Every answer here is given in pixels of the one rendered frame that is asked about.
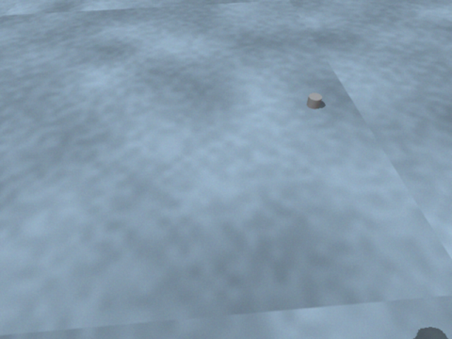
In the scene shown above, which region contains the tin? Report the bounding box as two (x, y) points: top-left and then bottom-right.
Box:
(307, 93), (322, 109)

